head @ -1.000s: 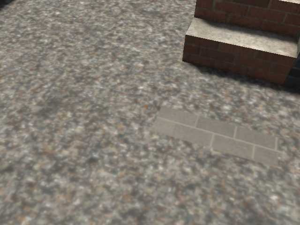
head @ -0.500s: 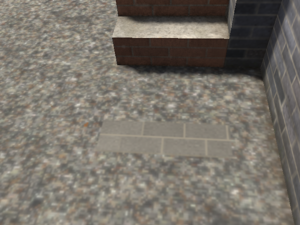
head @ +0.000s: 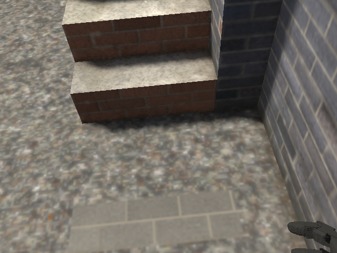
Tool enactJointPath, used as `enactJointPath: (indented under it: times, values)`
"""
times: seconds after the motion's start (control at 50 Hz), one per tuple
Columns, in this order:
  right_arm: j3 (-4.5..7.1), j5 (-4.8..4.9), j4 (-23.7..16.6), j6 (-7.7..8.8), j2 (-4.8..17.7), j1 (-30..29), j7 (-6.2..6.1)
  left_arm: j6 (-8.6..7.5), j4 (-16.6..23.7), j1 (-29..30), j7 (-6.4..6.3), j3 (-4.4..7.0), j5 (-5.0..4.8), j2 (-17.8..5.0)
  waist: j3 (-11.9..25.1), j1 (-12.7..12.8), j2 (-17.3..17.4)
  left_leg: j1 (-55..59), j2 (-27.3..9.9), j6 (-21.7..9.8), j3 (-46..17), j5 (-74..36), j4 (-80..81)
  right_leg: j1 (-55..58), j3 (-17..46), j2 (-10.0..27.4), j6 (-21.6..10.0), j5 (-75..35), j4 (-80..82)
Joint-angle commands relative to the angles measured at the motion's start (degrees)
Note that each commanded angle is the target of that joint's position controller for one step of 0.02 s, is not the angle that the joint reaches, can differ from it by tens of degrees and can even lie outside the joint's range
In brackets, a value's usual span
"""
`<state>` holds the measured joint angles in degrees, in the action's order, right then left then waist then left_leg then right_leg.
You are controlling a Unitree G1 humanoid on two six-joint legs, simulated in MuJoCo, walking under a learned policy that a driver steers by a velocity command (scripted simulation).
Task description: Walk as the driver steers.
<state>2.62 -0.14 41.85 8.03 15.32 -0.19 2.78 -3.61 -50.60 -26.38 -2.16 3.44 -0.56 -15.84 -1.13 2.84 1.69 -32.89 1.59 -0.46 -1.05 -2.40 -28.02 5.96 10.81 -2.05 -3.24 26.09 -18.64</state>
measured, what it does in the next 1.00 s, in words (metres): walks ahead, turning left: left foot, then right foot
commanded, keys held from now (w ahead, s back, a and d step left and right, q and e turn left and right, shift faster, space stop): w+q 0.78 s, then w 0.08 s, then w+e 0.14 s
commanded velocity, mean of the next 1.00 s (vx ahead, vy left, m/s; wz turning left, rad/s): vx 0.50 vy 0.00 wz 0.37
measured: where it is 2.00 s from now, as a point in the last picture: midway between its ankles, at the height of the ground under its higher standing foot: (121, 154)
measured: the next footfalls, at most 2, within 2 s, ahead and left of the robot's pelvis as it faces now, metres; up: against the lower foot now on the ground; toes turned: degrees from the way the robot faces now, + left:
left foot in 0.04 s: +0.21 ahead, +0.11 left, +0.00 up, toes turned -2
right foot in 0.52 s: +0.48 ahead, -0.04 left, +0.00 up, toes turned +19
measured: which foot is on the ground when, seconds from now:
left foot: up 0.00-0.02, down 0.04-0.54, up 0.56-1.00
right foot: down 0.00-0.04, up 0.06-0.50, down 0.52-1.00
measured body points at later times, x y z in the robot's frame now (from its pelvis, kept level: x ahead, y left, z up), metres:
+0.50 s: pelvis +0.30 +0.04 +0.01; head +0.32 +0.05 +0.46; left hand +0.49 +0.31 -0.06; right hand +0.34 -0.25 -0.11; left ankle +0.18 +0.11 -0.73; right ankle +0.45 -0.06 -0.72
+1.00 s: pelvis +0.55 +0.15 +0.00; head +0.58 +0.17 +0.45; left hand +0.36 +0.35 -0.13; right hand +0.87 +0.08 -0.06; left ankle +0.64 +0.33 -0.71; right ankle +0.45 -0.05 -0.72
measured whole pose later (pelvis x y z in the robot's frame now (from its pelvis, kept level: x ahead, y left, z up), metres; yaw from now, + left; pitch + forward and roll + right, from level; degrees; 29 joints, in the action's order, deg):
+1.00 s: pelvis +0.55 +0.15 +0.00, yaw +26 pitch +2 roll -2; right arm 0.5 1.9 33.2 3.4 13.7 2.1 2.4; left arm -4.9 -57.0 -27.3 0.4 1.8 -1.5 -14.9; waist -2.3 6.7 1.7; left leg -33.6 -3.3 -3.3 0.3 3.5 -34.5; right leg 8.2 -6.9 2.1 2.7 22.9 -13.7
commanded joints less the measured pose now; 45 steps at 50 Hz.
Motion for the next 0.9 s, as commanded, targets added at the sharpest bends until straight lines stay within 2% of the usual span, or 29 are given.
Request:
enactJointPath:
  times: [0.02, 0.04, 0.06, 0.08, 0.1, 0.12, 0.14, 0.18, 0.22, 0.28, 0.32, 0.34, 0.36, 0.4, 0.46, 0.5, 0.52, 0.54, 0.56, 0.58, 0.6, 0.62, 0.64, 0.66, 0.68, 0.72, 0.78, 0.82, 0.9]
  values:
    - [2.89, 0.24, -0.4, 0.73, 9.1, 11.2, -0.33, 0.25, 2.1, 2.4, 0.49, 1.38, 1.09, -9.0, 6.3, -9.3, -10.8, 17.7, 2.5, -5.5, 3.1, 5.0, 0.2, -2.7, -0.8, 11.9, -3.8, -64.6, -17.8]
    - [3.1, -1.03, 2.2, 0.81, 11.6, 22.2, -0.29, 0.24, 2.9, 1.6, 0.77, 0.2, 1.58, -6.9, 15.9, -12.6, -6.4, 36.1, -5.2, -10.1, -6.9, 1.6, -3.0, -12.8, -1.5, 9.3, -2.5, -53.1, -33.8]
    - [4.53, -1.62, 3.5, 0.45, 16.5, 26.2, -0.2, -1.17, 2.3, -9.5, 2.06, -1.72, 0.51, 1.0, 25.4, -6.5, 13.5, 60.1, -20.7, -23.1, -37.8, 5.2, 0.5, -37.3, -4.3, -2.1, 2.3, -4.6, -57.9]
    - [3.38, -0.25, 4.4, 0.3, 11.0, 27.4, -0.12, -2.92, 0.5, -9.2, 2.2, -0.93, -0.81, -4.8, 25.9, -8.6, 13.7, 60.6, -21.0, -23.7, -52.0, 11.8, 9.3, -43.9, 0.4, -1.5, 2.0, 4.9, -65.4]
    - [2.98, 0.85, 3.7, -0.15, 8.2, 22.1, -0.7, -3.91, 2.8, 0.3, 2.28, -0.02, -2.22, -8.9, 15.2, -8.8, 7.6, 53.1, -18.2, -19.4, -41.8, 12.0, 8.8, -48.1, 0.0, 1.4, 1.2, 1.9, -66.9]
    - [2.56, 0.54, 2.0, -0.72, 8.0, 17.5, -0.97, -4.85, 4.9, 7.9, 2.2, -0.29, -1.08, -9.5, 10.2, -8.4, -0.9, 42.8, -15.8, -16.8, -34.1, 6.1, 9.9, -46.0, -1.5, 3.5, 0.8, -2.3, -63.5]
    - [2.34, -0.04, 1.3, -1.05, 8.1, 15.0, -0.84, -5.16, 5.8, 12.5, 2.12, 0.16, -0.14, -9.5, 5.4, -6.7, -5.1, 34.9, -14.1, -16.2, -29.7, -1.5, 11.5, -44.6, -3.2, 4.6, 0.9, -3.5, -59.6]
    - [1.52, -0.53, 1.7, -1.23, 6.2, 15.1, -0.77, -4.8, 6.6, 12.4, 2.08, 0.38, 0.55, -8.1, 4.4, -3.7, -1.7, 28.7, -11.2, -15.6, -25.4, -6.2, 14.0, -39.5, -3.7, 6.5, 0.9, -5.0, -52.2]
    - [1.27, 0.45, 2.5, -1.3, 5.5, 16.6, -1.01, -4.22, 6.9, 11.9, 1.94, 0.12, 1.09, -6.4, 3.0, -2.5, 1.0, 25.3, -9.4, -15.7, -21.6, -8.4, 15.3, -38.0, -5.2, 6.9, 2.4, -6.4, -45.0]
    - [1.81, 1.24, 3.1, -1.74, 8.1, 19.5, -1.94, -3.78, 10.4, 19.1, 1.83, -0.54, 2.12, -4.7, -0.3, -3.4, 1.3, 21.0, -7.8, -15.5, -19.4, -7.0, 17.0, -38.2, -7.1, 6.1, 4.9, -15.0, -31.6]
    - [2.21, 1.63, 3.0, -2.4, 9.4, 20.8, -2.44, -3.77, 12.0, 24.1, 1.92, -1.3, 1.74, -3.3, -1.7, -4.6, 1.6, 19.8, -6.2, -13.7, -18.2, -3.3, 16.6, -36.7, -7.8, 4.3, 5.1, -22.4, -21.4]
    - [2.54, 2.76, 2.9, -2.91, 9.4, 20.6, -2.81, -3.5, 12.7, 27.6, 1.79, -1.82, 1.7, -2.4, -2.9, -5.7, -0.7, 15.7, -6.2, -13.1, -17.3, 0.7, 18.6, -33.3, -8.6, 2.5, 6.0, -25.6, -18.6]
    - [2.8, 2.52, 2.6, -2.99, 10.8, 22.0, -3.0, -3.39, 13.1, 28.1, 1.41, -1.86, 1.72, -2.4, -4.0, -6.5, 0.6, 13.1, -6.2, -12.6, -17.9, 3.7, 19.5, -30.7, -8.9, 1.6, 6.4, -28.9, -16.6]
    - [2.82, 2.39, 3.4, -3.04, 9.5, 23.7, -2.77, -3.37, 12.8, 27.5, 0.6, -0.77, 0.35, -5.2, -2.8, -6.9, 3.8, 17.2, -6.4, -10.8, -19.1, 4.8, 18.0, -27.9, -7.6, 1.2, 6.7, -29.7, -12.7]
    - [2.89, 2.7, 3.8, -3.73, 7.9, 24.2, -3.24, -3.98, 13.5, 28.8, 0.58, 0.62, 0.45, -7.9, -1.6, -6.6, 5.4, 26.7, -7.5, -9.7, -22.7, 3.6, 13.3, -27.4, -6.0, 1.0, 5.9, -22.9, -6.3]
    - [3.03, 2.62, 3.4, -4.27, 7.8, 22.7, -3.68, -4.77, 12.1, 23.2, 0.58, 1.95, 0.36, -9.9, 1.6, -3.2, 6.7, 29.8, -6.4, -8.5, -23.4, -2.2, 6.8, -19.9, -6.3, 1.0, 3.4, -22.4, -1.4]
    - [2.35, 1.96, 2.4, -4.33, 5.9, 21.1, -3.5, -4.95, 10.7, 16.4, 0.45, 2.8, 0.59, -11.7, 7.9, 0.1, 5.2, 27.3, -3.7, -7.1, -21.0, -1.2, -3.0, -8.8, -3.5, 5.6, 0.8, -24.2, -2.2]
    - [1.34, 1.1, 0.2, -3.99, 2.7, 21.3, -3.51, -4.37, 9.1, 6.6, -0.1, 3.66, 0.78, -15.4, 16.1, 2.3, -1.7, 17.7, 0.6, -4.7, -16.1, 11.0, -16.8, 6.3, 7.1, 15.5, -3.1, -23.2, -4.1]
    - [0.48, 2.34, -1.5, -3.51, 1.5, 26.2, -3.66, -3.63, 6.7, 3.1, 0.78, 4.22, 1.54, -17.3, 19.0, -0.6, -20.6, 1.1, 5.0, -3.6, -10.8, 38.3, -29.8, 15.2, 30.6, 27.8, -11.2, -11.2, 0.7]
    - [1.36, 3.22, 1.1, -3.86, 6.5, 27.8, -3.91, -3.18, 8.4, 7.2, 0.97, 2.64, 1.1, -10.4, 14.3, -0.8, -13.5, -5.5, -0.8, -2.5, -12.1, 35.8, -38.2, 11.1, 31.0, 27.7, -10.5, -0.8, 0.9]
    - [1.73, 2.77, 0.9, -3.94, 8.1, 22.9, -3.78, -2.88, 9.1, 9.3, 0.87, 1.98, 0.78, -7.7, 7.2, 0.5, -8.7, -7.0, -2.4, -1.6, -10.3, 29.9, -40.5, 4.7, 21.8, 24.1, -8.0, -4.1, 2.2]
    - [1.65, 2.28, 0.6, -3.79, 7.7, 21.4, -3.96, -2.49, 8.5, 11.1, 0.87, 1.9, 1.2, -7.6, 3.7, -0.7, -4.6, -6.1, -3.7, -1.0, -8.7, 25.3, -40.8, -0.1, 16.3, 21.4, -6.1, -9.6, 3.4]
    - [1.78, 1.87, 0.0, -3.58, 7.4, 19.7, -3.82, -2.33, 7.6, 11.7, 0.84, 1.68, 1.27, -7.1, 1.6, -1.1, -4.6, -6.4, -4.8, -0.4, -8.5, 22.0, -39.3, -2.8, 12.2, 19.8, -5.3, -14.9, 4.4]
    - [1.85, 1.97, -0.6, -3.53, 7.1, 19.2, -3.48, -2.12, 7.1, 11.9, 0.92, 1.57, 2.16, -7.5, 0.6, -1.7, -5.6, -4.7, -5.8, 0.2, -8.1, 20.2, -38.6, -5.7, 7.6, 17.6, -4.3, -19.0, 5.7]
    - [1.74, 3.15, -1.0, -3.88, 6.1, 20.8, -3.25, -2.05, 5.8, 11.8, 1.04, 1.94, 1.97, -8.1, 0.8, -2.6, -6.4, -3.7, -6.6, 0.6, -7.1, 18.4, -38.0, -6.9, 3.5, 16.0, -3.4, -21.3, 6.3]
    - [1.0, 3.43, -3.2, -4.76, 4.5, 17.9, -3.07, -2.27, 4.9, 11.4, 1.3, 1.84, 1.4, -7.8, -1.7, -1.9, -8.4, -7.1, -7.6, 1.3, -4.8, 15.5, -36.9, -8.3, -1.5, 14.9, -4.3, -23.3, 8.5]
    - [0.31, 3.08, -7.4, -5.54, 3.6, 13.2, -2.81, -2.33, 2.5, 9.4, 0.79, 2.16, 1.48, -8.7, -3.6, -1.2, -6.7, -11.3, -9.1, 2.1, -4.6, 10.9, -32.1, -8.7, -5.5, 15.9, -5.9, -27.1, 10.1]
    - [-0.07, 3.62, -8.4, -5.33, 2.3, 10.4, -2.48, -2.52, 1.0, 7.3, 1.56, 0.98, 1.15, -5.5, -3.0, -0.2, -6.7, -10.6, -8.8, 1.1, -3.9, 6.8, -25.8, -8.4, -9.5, 14.9, -5.4, -32.6, 8.6]
    - [-1.17, 3.24, -12.2, -4.84, 0.3, 1.0, -0.94, -2.66, -1.4, 3.7, 1.98, 0.95, 0.11, -9.6, -4.8, 1.4, -4.4, -3.8, -6.6, -1.2, 1.0, 2.1, -12.1, -10.0, -11.0, 15.8, -4.8, -34.1, 9.5]
Over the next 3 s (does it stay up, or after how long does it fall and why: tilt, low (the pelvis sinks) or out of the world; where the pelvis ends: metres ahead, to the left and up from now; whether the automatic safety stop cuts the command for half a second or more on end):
stays up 0.82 0.39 0.00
